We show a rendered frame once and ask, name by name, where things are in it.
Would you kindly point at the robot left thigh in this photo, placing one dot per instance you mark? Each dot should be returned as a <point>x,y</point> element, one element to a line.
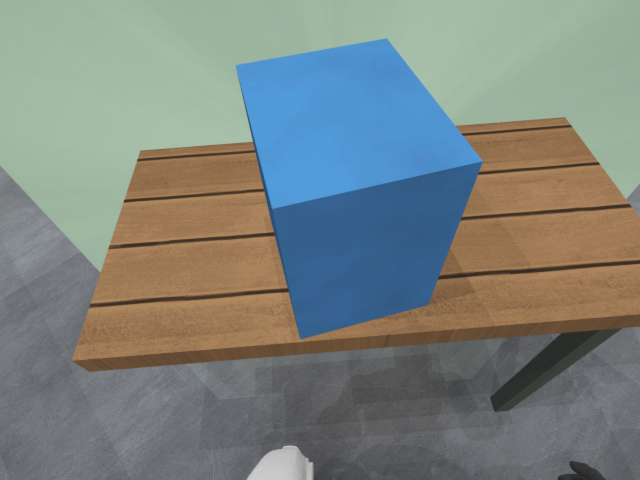
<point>283,464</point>

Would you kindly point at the carton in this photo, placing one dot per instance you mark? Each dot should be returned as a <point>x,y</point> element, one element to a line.
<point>365,176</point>

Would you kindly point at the table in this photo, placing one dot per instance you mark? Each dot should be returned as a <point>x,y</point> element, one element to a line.
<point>547,244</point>

